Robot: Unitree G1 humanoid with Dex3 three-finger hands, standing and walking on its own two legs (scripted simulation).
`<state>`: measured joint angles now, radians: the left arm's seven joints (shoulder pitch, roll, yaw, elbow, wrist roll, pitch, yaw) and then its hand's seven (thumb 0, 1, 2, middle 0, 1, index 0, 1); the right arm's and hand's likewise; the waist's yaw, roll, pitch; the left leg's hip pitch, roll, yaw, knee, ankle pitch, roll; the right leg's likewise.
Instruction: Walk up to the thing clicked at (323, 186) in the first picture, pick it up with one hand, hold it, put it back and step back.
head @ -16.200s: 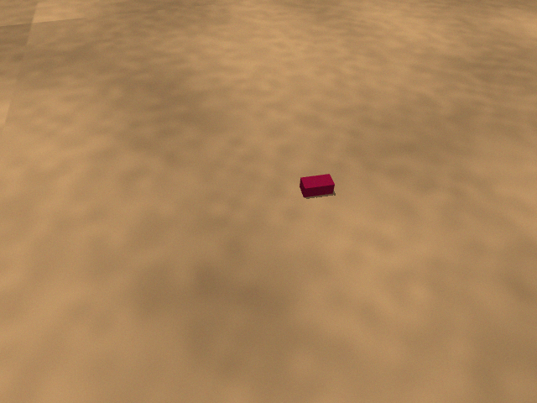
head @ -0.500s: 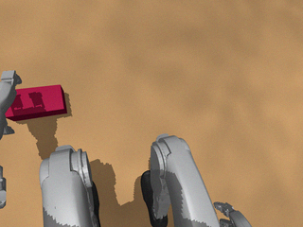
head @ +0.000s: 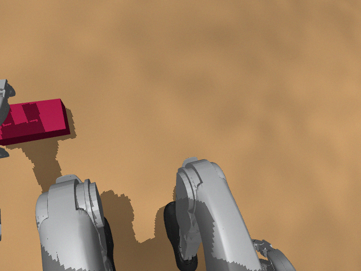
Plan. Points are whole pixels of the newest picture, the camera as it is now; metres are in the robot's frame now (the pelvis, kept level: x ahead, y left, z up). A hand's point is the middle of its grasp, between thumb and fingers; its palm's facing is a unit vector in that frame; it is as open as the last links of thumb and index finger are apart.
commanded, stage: rise first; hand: left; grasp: from above
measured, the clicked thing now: (31, 122) +0.47 +0.30 -0.30
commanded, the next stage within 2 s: approach in 1.06 s
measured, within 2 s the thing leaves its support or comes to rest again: neither
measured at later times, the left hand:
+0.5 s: hand out of the picture +0.43 +0.34 -0.18, palm faces -0.44 -0.09 -0.89, open 14.2 cm
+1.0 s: hand out of the picture +0.43 +0.34 -0.18, palm faces -0.44 -0.09 -0.89, open 14.2 cm
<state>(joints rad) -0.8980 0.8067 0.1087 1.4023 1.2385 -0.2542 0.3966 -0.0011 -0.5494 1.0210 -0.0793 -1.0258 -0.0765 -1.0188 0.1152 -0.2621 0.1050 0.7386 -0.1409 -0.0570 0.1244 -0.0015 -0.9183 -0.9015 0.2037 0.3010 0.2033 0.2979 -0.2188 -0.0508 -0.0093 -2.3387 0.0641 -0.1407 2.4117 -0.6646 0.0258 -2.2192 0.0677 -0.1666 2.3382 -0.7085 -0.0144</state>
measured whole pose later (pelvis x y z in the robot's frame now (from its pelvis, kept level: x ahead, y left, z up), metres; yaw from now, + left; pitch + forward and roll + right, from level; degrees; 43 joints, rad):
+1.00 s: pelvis +0.00 +0.00 +0.00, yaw -1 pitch +32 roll -10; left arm -0.91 0.84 0.10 1.40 1.25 -0.26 0.38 0.00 -0.54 1.01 -0.09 -1.03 -0.08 -1.02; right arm 0.13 -0.27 0.13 0.73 -0.14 -0.06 0.13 0.00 -0.91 -0.90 0.20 0.30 0.20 0.30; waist -0.23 -0.05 -0.01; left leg -2.35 0.06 -0.15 2.42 -0.65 0.03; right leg -2.22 0.07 -0.17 2.34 -0.70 -0.01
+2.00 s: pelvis +0.00 +0.00 -0.01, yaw +0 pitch +31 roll -10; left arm -0.84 0.82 0.05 1.22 1.14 -0.26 0.25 0.00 -0.55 1.01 -0.08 -1.06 -0.08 -1.05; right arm 0.16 -0.28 0.13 0.70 -0.15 -0.08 0.13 0.00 -0.91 -0.89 0.21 0.30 0.20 0.30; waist -0.21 -0.05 0.05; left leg -2.35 0.05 -0.16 2.44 -0.66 0.02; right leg -2.22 0.07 -0.18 2.36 -0.71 -0.01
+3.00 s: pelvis +0.00 +0.01 -0.03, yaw -5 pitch +28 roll -13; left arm -0.99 0.97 0.13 1.68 1.29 -0.27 0.58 0.00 -0.53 1.03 -0.09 -0.96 -0.06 -0.97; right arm 0.10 -0.31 0.27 0.67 -0.24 -0.20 0.22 0.00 -0.90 -0.90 0.20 0.30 0.20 0.30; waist -0.35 -0.13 0.12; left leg -2.36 0.07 -0.23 2.54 -0.69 0.02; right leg -2.22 0.10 -0.24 2.39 -0.70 0.00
